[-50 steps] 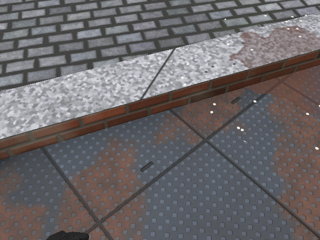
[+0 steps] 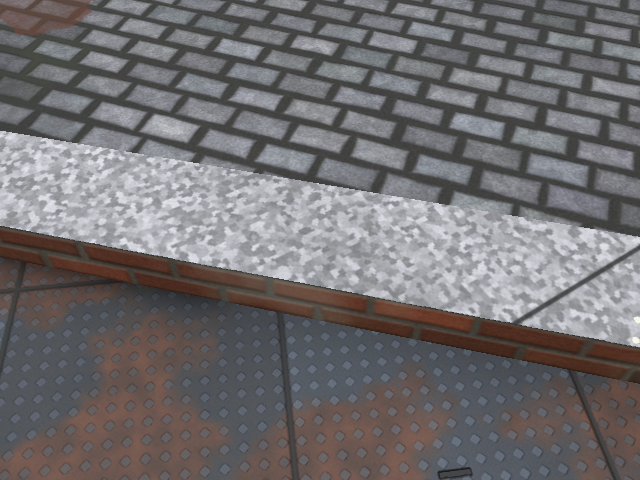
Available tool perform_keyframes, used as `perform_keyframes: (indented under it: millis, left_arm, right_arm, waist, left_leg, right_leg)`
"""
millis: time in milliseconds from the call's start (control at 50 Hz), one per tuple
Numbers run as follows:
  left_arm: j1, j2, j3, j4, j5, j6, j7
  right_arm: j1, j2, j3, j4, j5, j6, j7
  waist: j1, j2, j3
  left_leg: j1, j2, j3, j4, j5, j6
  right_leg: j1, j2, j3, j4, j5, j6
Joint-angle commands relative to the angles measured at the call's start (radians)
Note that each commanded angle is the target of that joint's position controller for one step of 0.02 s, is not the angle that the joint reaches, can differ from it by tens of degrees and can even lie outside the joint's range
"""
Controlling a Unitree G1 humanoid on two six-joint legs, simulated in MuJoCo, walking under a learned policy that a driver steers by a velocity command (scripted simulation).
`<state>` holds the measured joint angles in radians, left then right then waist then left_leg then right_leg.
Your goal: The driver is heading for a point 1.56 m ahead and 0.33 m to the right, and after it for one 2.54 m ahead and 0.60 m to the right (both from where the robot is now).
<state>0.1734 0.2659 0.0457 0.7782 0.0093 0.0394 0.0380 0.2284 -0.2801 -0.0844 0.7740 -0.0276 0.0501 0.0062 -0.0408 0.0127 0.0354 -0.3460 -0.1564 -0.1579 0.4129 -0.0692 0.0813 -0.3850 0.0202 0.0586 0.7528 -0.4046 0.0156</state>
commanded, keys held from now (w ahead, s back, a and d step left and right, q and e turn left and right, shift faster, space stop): no key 0.44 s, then w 0.18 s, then w+e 0.38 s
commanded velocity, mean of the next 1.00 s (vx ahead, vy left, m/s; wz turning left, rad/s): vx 0.18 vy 0.00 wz -0.02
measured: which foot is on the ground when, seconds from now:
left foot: down 0.00-0.08, up 0.10-0.38, down 0.40-0.72, up 0.74-1.00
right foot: up 0.00-0.04, down 0.06-1.00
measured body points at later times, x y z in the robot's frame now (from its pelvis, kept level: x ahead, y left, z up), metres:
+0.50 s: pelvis +0.00 -0.02 +0.00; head +0.00 -0.02 +0.45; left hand +0.07 +0.24 -0.13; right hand +0.09 -0.28 -0.13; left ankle -0.04 +0.09 -0.74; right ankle +0.00 -0.12 -0.74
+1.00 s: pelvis +0.13 -0.05 +0.01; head +0.16 -0.06 +0.46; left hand +0.07 +0.21 -0.12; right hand +0.29 -0.30 -0.11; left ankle +0.24 +0.09 -0.69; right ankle +0.04 -0.12 -0.74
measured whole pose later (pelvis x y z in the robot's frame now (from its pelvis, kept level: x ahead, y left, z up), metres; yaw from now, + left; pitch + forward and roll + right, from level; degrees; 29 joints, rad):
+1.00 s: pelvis +0.13 -0.05 +0.01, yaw -6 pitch +1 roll +1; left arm 0.49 0.21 0.05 1.01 0.01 -0.06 0.00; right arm 0.04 -0.26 -0.03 0.86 -0.04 -0.04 0.04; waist 0.07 0.03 0.03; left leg -0.56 0.04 0.00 0.79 -0.17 -0.02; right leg 0.01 0.09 0.11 0.23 -0.25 -0.08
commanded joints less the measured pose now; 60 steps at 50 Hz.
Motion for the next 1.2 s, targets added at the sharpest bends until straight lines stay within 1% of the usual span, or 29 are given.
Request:
perform_keyframes:
  millis: [20, 60, 80, 100, 120, 160, 300, 360, 400, 420, 440, 460, 500, 560, 640, 700, 720, 740, 760, 780, 800, 880, 960, 1060, 1100, 1140, 1160, 1180, 1200]
  left_arm:
    - [0.091, 0.074, 0.013, -0.042, -0.009, -0.021, 0.007]
    - [0.134, 0.095, 0.016, -0.031, 0.003, -0.034, 0.016]
    - [0.099, 0.162, 0.024, -0.059, 0.02, -0.038, 0.021]
    - [0.005, 0.226, 0.036, -0.087, 0.031, -0.038, 0.013]
    - [0.022, 0.166, 0.025, -0.07, 0.027, -0.043, 0.008]
    - [-0.049, 0.104, 0.007, -0.074, 0.012, -0.052, -0.002]
    - [0.072, 0.108, 0.002, -0.005, 0.009, -0.051, -0.004]
    - [0.082, 0.128, 0.01, 0.028, 0.009, -0.039, -0.008]
    - [0.077, 0.113, 0.007, 0.038, 0.003, -0.044, -0.009]
    - [0.085, 0.093, 0.002, 0.03, 0.001, -0.052, -0.015]
    - [0.098, 0.059, -0.004, 0.044, -0.01, -0.052, -0.019]
    - [0.076, 0.081, -0.003, 0.071, 0.0, -0.047, -0.015]
    - [0.022, 0.094, 0.009, 0.074, 0.012, -0.034, -0.021]
    - [-0.019, 0.059, 0.005, 0.05, 0.023, -0.039, -0.041]
    - [0.017, 0.061, 0.011, 0.057, 0.014, -0.078, -0.057]
    - [0.214, 0.06, 0.023, 0.142, 0.007, -0.087, -0.056]
    - [0.328, 0.105, 0.036, 0.174, 0.012, -0.093, -0.047]
    - [0.426, 0.205, 0.06, 0.197, 0.01, -0.096, -0.048]
    - [0.379, 0.174, 0.05, 0.196, 0.013, -0.091, -0.054]
    - [0.284, 0.151, 0.044, 0.163, 0.011, -0.094, -0.057]
    - [0.236, 0.134, 0.04, 0.147, 0.013, -0.1, -0.056]
    - [0.279, 0.101, 0.029, 0.176, -0.006, -0.116, -0.041]
    - [0.335, 0.106, 0.032, 0.197, -0.002, -0.112, -0.033]
    - [0.335, 0.122, 0.043, 0.196, 0.002, -0.111, -0.033]
    - [0.287, 0.14, 0.051, 0.182, 0.001, -0.111, -0.03]
    - [0.241, 0.16, 0.058, 0.168, 0.0, -0.115, -0.035]
    - [0.227, 0.147, 0.057, 0.158, -0.006, -0.12, -0.042]
    - [0.256, 0.055, 0.035, 0.114, -0.027, -0.125, -0.043]
    - [0.32, 0.036, 0.032, 0.088, -0.03, -0.115, -0.041]
  right_arm:
    - [-0.009, -0.13, -0.028, -0.049, 0.002, -0.003, 0.0]
    - [-0.005, -0.104, -0.017, -0.045, 0.019, -0.002, -0.009]
    - [0.053, -0.05, -0.002, -0.044, 0.025, -0.006, -0.013]
    - [0.007, -0.085, -0.013, -0.053, 0.018, -0.014, -0.02]
    - [-0.011, -0.127, -0.024, -0.046, -0.01, -0.016, -0.019]
    - [0.054, -0.104, -0.021, -0.004, 0.002, -0.013, -0.009]
    - [-0.026, -0.037, 0.023, 0.029, 0.021, 0.006, -0.017]
    - [-0.004, -0.043, 0.03, 0.063, 0.036, 0.001, -0.032]
    - [0.024, -0.07, 0.03, 0.093, 0.022, -0.016, -0.044]
    - [0.022, -0.116, 0.027, 0.095, 0.006, -0.028, -0.049]
    - [-0.031, -0.118, 0.03, 0.117, 0.019, -0.03, -0.043]
    - [-0.032, -0.07, 0.04, 0.121, 0.021, -0.034, -0.034]
    - [0.021, -0.108, 0.028, 0.153, 0.008, -0.031, -0.032]
    - [0.071, -0.154, 0.01, 0.176, 0.007, -0.033, -0.032]
    - [0.017, -0.137, 0.005, 0.168, 0.01, -0.065, -0.022]
    - [-0.042, -0.121, 0.003, 0.157, 0.01, -0.081, -0.018]
    - [-0.073, -0.075, 0.016, 0.138, 0.0, -0.089, -0.016]
    - [-0.111, -0.023, 0.032, 0.089, 0.005, -0.098, -0.006]
    - [-0.122, -0.082, 0.019, 0.083, -0.017, -0.102, -0.003]
    - [-0.114, -0.082, 0.02, 0.09, -0.011, -0.108, 0.006]
    - [-0.103, -0.075, 0.024, 0.1, -0.001, -0.119, 0.014]
    - [-0.132, -0.061, 0.031, 0.084, -0.021, -0.115, 0.029]
    - [-0.279, -0.049, 0.043, 0.015, -0.008, -0.103, 0.029]
    - [-0.375, -0.055, 0.051, -0.056, 0.009, -0.105, 0.03]
    - [-0.313, -0.075, 0.044, -0.052, 0.012, -0.11, 0.022]
    - [-0.114, -0.119, 0.021, 0.003, 0.014, -0.12, 0.0]
    - [0.03, -0.16, 0.005, 0.034, -0.001, -0.133, -0.016]
    - [0.167, -0.243, -0.012, 0.028, -0.034, -0.137, -0.034]
    - [0.112, -0.279, -0.022, 0.028, -0.03, -0.122, -0.031]
  waist:
    - [0.033, 0.12, -0.099]
    - [0.053, 0.058, -0.075]
    - [0.016, -0.132, -0.093]
    - [0.028, -0.233, 0.001]
    - [0.022, -0.119, 0.003]
    - [-0.029, -0.099, -0.015]
    - [0.064, -0.172, -0.067]
    - [0.053, -0.182, -0.064]
    - [0.037, -0.126, -0.084]
    - [0.058, -0.049, -0.117]
    - [0.097, 0.075, -0.076]
    - [0.059, 0.053, -0.079]
    - [0.022, 0.098, -0.01]
    - [-0.004, 0.193, 0.148]
    - [0.039, 0.142, 0.127]
    - [0.13, 0.066, 0.072]
    - [0.176, -0.074, 0.059]
    - [0.195, -0.319, 0.042]
    - [0.144, -0.209, 0.098]
    - [0.092, -0.104, 0.122]
    - [0.068, -0.066, 0.106]
    - [0.061, -0.088, 0.047]
    - [0.097, -0.092, 0.06]
    - [0.117, -0.121, 0.057]
    - [0.077, -0.121, 0.039]
    - [-0.011, -0.089, -0.053]
    - [-0.073, -0.033, -0.145]
    - [-0.096, 0.123, -0.302]
    - [-0.013, 0.334, -0.339]
  left_leg:
    - [0.071, 0.267, -0.327, -0.132, -0.149, 0.098]
    - [-0.02, 0.199, -0.281, -0.068, -0.257, 0.021]
    - [-0.081, 0.103, -0.162, 0.128, -0.395, -0.032]
    - [-0.18, -0.048, 0.028, 0.302, -0.448, -0.055]
    - [-0.091, 0.022, -0.02, 0.455, -0.423, -0.064]
    - [-0.049, 0.021, -0.008, 0.565, -0.336, -0.079]
    - [0.016, 0.09, 0.106, 0.262, -0.387, -0.129]
    - [0.121, 0.094, 0.144, 0.011, -0.265, -0.107]
    - [0.299, 0.162, 0.065, -0.163, -0.015, -0.083]
    - [0.392, 0.26, -0.027, -0.114, 0.141, -0.065]
    - [0.301, 0.279, -0.025, -0.045, 0.227, -0.024]
    - [0.281, 0.259, -0.024, -0.068, 0.037, -0.017]
    - [0.211, 0.244, -0.072, -0.123, -0.411, 0.03]
    - [0.15, 0.387, -0.287, -0.282, -0.757, 0.131]
    - [0.164, 0.387, -0.218, -0.279, -0.55, 0.137]
    - [-0.029, 0.287, -0.027, -0.124, -0.489, 0.074]
    - [-0.146, 0.222, 0.078, 0.091, -0.431, 0.041]
    - [-0.333, 0.094, 0.22, 0.388, -0.438, -0.006]
    - [-0.379, 0.121, 0.137, 0.542, -0.477, 0.005]
    - [-0.38, 0.172, 0.107, 0.601, -0.385, 0.01]
    - [-0.353, 0.195, 0.104, 0.604, -0.306, 0.005]
    - [-0.309, 0.201, 0.15, 0.523, -0.164, -0.062]
    - [-0.341, 0.188, 0.177, 0.381, -0.091, -0.115]
    - [-0.213, 0.165, 0.176, 0.206, -0.004, -0.105]
    - [-0.072, 0.154, 0.168, 0.144, -0.008, -0.084]
    - [0.187, 0.114, 0.183, 0.082, -0.057, -0.053]
    - [0.381, 0.178, 0.13, 0.054, -0.095, -0.026]
    - [0.609, 0.459, -0.189, -0.015, -0.391, 0.023]
    - [0.619, 0.607, -0.62, -0.197, -0.53, 0.104]
  right_leg:
    - [0.123, 0.033, -0.035, -0.175, 0.012, -0.038]
    - [0.263, -0.019, 0.014, -0.436, 0.107, -0.077]
    - [0.296, -0.242, 0.26, -0.555, -0.003, -0.128]
    - [0.15, -0.395, 0.457, -0.611, 0.09, -0.227]
    - [0.075, -0.378, 0.392, -0.564, 0.231, -0.26]
    - [0.096, -0.253, 0.201, -0.507, 0.417, -0.211]
    - [0.342, -0.203, 0.112, -0.386, 0.727, -0.202]
    - [0.347, -0.194, 0.128, -0.343, 0.788, -0.182]
    - [0.261, -0.183, 0.132, -0.333, 0.694, -0.114]
    - [0.187, -0.153, 0.105, -0.32, 0.562, -0.082]
    - [0.208, -0.086, 0.048, -0.41, 0.358, -0.068]
    - [0.236, -0.062, 0.031, -0.41, 0.236, -0.064]
    - [0.171, 0.001, -0.027, -0.283, -0.002, -0.078]
    - [-0.032, 0.012, -0.099, -0.104, -0.045, -0.088]
    - [0.012, -0.027, -0.095, -0.133, -0.003, -0.104]
    - [0.388, 0.035, -0.115, -0.306, 0.074, -0.119]
    - [0.505, -0.082, 0.09, -0.42, -0.061, -0.149]
    - [0.565, -0.314, 0.564, -0.625, -0.329, -0.254]
    - [0.485, -0.37, 0.68, -0.654, -0.335, -0.298]
    - [0.431, -0.342, 0.594, -0.632, -0.272, -0.297]
    - [0.404, -0.296, 0.506, -0.628, -0.152, -0.276]
    - [0.416, -0.198, 0.303, -0.609, 0.282, -0.248]
    - [0.394, -0.177, 0.26, -0.598, 0.398, -0.253]
    - [0.336, -0.166, 0.254, -0.539, 0.533, -0.212]
    - [0.298, -0.172, 0.266, -0.497, 0.595, -0.177]
    - [0.265, -0.127, 0.24, -0.287, 0.788, -0.137]
    - [0.185, -0.052, 0.193, -0.064, 0.724, -0.116]
    - [0.006, 0.031, 0.117, 0.233, 0.355, -0.095]
    - [-0.192, 0.108, 0.046, 0.425, -0.129, -0.097]
Next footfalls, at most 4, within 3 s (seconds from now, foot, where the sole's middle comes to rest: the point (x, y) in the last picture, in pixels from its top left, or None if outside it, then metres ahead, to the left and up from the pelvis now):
0.06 right None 0.07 -0.12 -0.77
0.40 left None -0.01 0.09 -0.77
1.16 left None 0.41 0.05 -0.77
1.68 right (433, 430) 0.56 -0.23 -0.77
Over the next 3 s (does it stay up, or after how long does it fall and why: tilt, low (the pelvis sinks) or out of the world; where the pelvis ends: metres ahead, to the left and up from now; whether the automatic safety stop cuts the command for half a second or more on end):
stays up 1.04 -0.31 0.13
